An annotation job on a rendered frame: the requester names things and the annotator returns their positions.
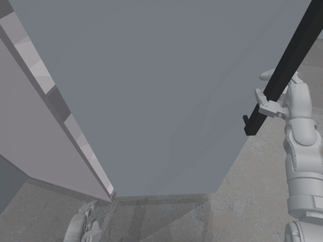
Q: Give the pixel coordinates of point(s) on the handle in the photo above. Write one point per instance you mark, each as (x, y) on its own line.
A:
(304, 37)

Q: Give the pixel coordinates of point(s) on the left robot hand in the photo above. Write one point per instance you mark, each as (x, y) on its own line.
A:
(79, 227)

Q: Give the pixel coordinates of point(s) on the robot right forearm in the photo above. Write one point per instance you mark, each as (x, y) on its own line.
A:
(304, 170)

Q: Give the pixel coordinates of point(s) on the right robot hand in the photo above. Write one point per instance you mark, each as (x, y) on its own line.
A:
(296, 97)

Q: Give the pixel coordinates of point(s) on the robot right upper arm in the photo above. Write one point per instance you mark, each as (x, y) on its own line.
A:
(298, 231)

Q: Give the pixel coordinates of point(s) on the fridge door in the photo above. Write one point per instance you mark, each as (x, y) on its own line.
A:
(159, 87)

